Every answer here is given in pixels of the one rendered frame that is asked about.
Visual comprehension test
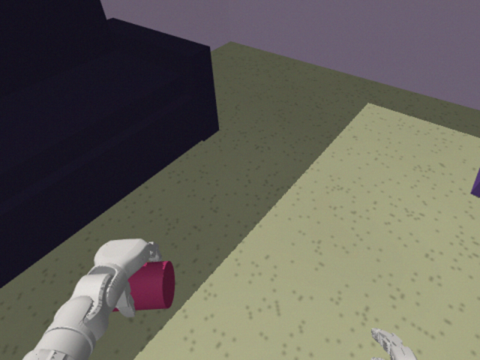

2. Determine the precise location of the left robot arm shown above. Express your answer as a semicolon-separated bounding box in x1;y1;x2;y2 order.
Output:
22;262;128;360

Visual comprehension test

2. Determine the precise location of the can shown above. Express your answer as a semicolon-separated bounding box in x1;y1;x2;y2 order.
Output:
113;261;175;311

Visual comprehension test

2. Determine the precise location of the left robot hand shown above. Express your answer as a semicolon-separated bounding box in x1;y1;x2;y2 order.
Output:
94;238;162;317

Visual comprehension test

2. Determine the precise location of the sofa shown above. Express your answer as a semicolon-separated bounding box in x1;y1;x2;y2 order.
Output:
0;0;219;289

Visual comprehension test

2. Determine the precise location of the right robot hand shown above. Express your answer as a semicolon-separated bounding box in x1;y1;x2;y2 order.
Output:
371;328;417;360

